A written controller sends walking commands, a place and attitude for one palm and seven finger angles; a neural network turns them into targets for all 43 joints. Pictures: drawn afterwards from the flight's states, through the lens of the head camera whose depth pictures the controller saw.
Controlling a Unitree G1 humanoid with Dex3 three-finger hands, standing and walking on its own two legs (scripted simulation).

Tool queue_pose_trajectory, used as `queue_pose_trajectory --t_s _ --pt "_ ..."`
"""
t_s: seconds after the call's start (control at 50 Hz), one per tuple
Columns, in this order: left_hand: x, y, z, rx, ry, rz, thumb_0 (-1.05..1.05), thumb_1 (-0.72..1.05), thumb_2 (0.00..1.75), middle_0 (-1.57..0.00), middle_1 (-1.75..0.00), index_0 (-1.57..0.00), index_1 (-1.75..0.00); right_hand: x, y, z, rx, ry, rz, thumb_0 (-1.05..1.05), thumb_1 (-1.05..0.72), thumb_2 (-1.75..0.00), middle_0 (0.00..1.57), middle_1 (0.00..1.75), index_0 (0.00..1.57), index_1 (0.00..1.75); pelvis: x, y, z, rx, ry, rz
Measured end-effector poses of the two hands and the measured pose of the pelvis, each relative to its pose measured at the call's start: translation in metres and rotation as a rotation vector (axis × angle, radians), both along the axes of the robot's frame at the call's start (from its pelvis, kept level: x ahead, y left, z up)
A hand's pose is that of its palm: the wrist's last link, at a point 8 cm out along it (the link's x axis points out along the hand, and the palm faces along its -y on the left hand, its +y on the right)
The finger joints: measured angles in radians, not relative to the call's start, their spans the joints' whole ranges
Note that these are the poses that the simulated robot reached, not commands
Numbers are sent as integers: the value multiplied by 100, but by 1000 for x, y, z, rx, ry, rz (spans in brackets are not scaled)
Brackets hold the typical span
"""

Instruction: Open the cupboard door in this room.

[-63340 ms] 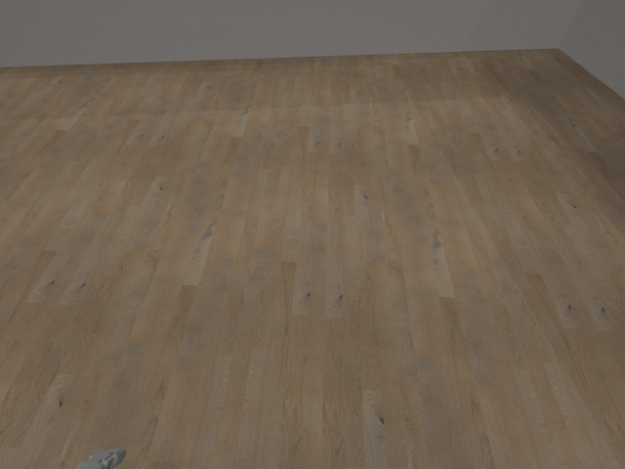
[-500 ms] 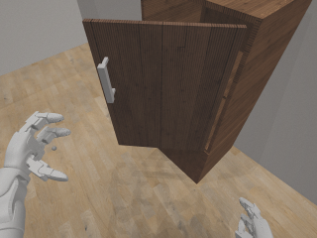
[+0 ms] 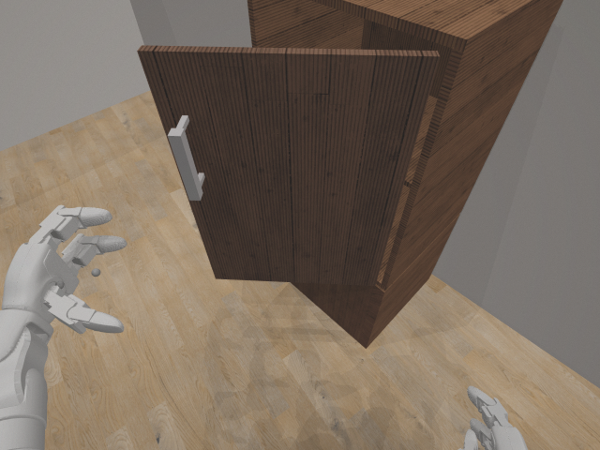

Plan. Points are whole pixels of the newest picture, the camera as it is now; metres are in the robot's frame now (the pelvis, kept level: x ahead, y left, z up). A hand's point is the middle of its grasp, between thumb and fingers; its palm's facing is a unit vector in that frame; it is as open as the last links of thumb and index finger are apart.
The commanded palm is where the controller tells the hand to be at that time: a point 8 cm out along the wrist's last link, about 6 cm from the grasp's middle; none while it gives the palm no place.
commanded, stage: raise the hand with hooked fingers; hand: left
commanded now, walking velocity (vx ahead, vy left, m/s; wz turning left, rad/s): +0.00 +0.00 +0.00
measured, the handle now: (190, 159) +0.54 +0.23 +0.08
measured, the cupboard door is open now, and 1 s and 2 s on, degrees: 42 42 42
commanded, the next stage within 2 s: move the hooked fingers beside the handle in 0.10 s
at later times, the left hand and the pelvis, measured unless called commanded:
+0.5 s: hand (100, 254) +0.32 +0.28 +0.11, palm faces +0.05 -1.00 -0.02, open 14.0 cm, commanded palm +0.30 +0.33 +0.10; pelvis -0.01 +0.00 +0.00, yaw +0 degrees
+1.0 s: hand (117, 219) +0.38 +0.29 +0.10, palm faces +0.04 -1.00 -0.01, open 14.0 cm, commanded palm +0.36 +0.33 +0.10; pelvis +0.00 +0.01 -0.01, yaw -1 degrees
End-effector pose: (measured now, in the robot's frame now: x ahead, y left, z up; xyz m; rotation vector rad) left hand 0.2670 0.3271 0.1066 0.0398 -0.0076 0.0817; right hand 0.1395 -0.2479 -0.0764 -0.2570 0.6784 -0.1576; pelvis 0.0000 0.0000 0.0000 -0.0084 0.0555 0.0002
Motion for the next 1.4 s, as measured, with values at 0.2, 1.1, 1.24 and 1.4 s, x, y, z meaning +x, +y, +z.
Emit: queue_pose_trajectory --t_s 0.2,1.1,1.24,1.4 --pt "-3 0 -2 -6 15 -5 -2 -50 30 -30 -120 -30 -120 4 4 0 13 -21 9 2 -90 -90 21 30 20 30 -3 -1 0 1 -1 2" --pt "105 13 -6 -36 20 -53 -2 -50 30 -30 -120 -30 -120 -72 -7 -24 -44 292 -100 1 -90 -90 21 30 20 30 -3 13 -8 -11 106 -11" --pt "121 17 -8 -37 24 -59 -2 -50 30 -30 -120 -30 -120 -81 -9 -25 -56 339 -120 1 -90 -90 21 30 20 30 -3 15 -10 -15 129 -14" --pt "141 25 -10 -38 31 -64 -2 -50 30 -30 -120 -30 -120 -100 -9 -28 -71 420 -146 1 -90 -90 21 30 20 30 -5 18 -14 -21 161 -15"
